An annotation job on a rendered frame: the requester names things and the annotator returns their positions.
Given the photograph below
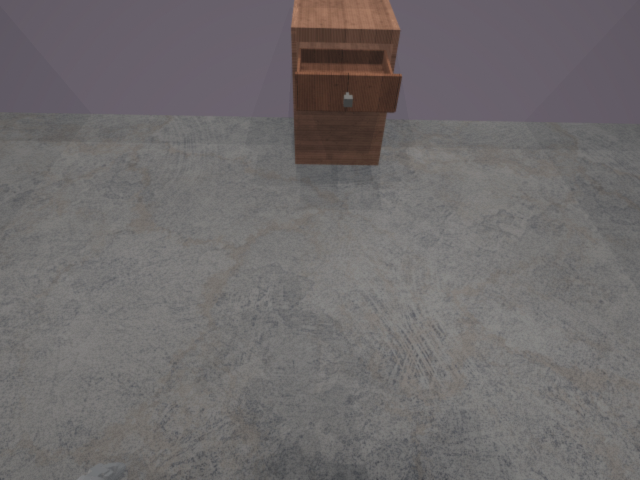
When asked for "drawer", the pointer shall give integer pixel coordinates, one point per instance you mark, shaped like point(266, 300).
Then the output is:
point(325, 75)

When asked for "cabinet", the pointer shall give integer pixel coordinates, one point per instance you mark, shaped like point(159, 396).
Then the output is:
point(341, 138)

